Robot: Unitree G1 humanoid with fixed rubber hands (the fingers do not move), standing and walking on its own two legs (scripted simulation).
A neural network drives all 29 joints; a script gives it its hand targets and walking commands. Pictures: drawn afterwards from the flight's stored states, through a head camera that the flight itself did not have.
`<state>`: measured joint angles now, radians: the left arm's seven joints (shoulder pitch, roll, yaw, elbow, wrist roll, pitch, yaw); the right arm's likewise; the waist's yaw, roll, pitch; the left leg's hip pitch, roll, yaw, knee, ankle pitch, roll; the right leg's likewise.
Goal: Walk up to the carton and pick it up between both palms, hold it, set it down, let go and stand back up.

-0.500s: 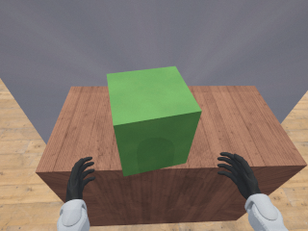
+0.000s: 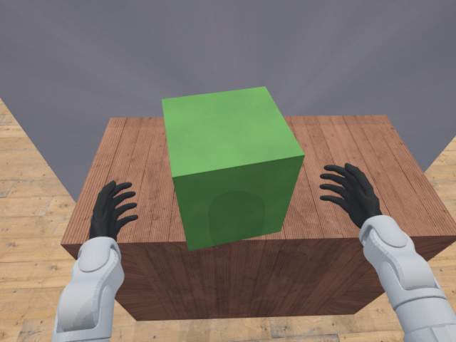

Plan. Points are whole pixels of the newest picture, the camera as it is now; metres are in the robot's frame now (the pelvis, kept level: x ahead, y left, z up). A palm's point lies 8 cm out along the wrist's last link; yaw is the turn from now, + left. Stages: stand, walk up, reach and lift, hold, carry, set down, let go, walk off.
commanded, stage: reach and lift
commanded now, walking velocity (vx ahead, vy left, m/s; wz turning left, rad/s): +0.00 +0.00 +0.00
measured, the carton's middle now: (225, 170) +0.44 +0.05 +0.04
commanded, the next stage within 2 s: none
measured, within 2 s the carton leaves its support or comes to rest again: neither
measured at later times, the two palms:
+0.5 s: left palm (96, 186) +0.32 +0.24 +0.13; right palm (354, 153) +0.41 -0.17 +0.14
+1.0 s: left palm (85, 135) +0.37 +0.26 +0.19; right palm (349, 100) +0.47 -0.16 +0.20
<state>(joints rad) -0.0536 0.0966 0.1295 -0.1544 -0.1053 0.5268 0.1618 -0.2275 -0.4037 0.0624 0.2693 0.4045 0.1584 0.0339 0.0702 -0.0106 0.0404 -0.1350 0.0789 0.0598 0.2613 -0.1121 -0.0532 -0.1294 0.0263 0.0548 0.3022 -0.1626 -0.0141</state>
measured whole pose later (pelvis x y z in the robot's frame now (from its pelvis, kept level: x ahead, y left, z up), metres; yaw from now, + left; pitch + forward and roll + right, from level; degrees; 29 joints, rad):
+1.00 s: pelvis +0.00 +0.00 +0.00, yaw +2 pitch +5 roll +0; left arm -0.75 0.26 0.18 0.25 -0.17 0.77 0.16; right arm -0.99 -0.53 0.14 0.80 0.52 0.38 0.03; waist 0.12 0.01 -0.06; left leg -0.30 0.08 0.01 0.33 -0.13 -0.06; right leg -0.26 0.03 0.01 0.34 -0.17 -0.01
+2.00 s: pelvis +0.01 +0.00 -0.01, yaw +2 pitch +14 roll -1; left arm -0.81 0.14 0.16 0.85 -0.09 0.17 0.14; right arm -1.03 -0.36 0.06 1.18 0.31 0.03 0.02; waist 0.17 0.00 -0.14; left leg -0.48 0.09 0.00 0.36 -0.13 -0.06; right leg -0.43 0.04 0.01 0.34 -0.16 -0.01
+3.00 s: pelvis +0.02 +0.00 +0.00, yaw +0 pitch +7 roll +0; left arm -0.70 -0.14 0.54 0.69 0.38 0.07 0.07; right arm -0.86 -0.02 -0.46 1.04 -0.28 -0.10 0.04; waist 0.11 -0.04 -0.05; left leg -0.25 0.08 0.06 0.27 -0.13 -0.05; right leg -0.24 0.02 0.05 0.29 -0.17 0.00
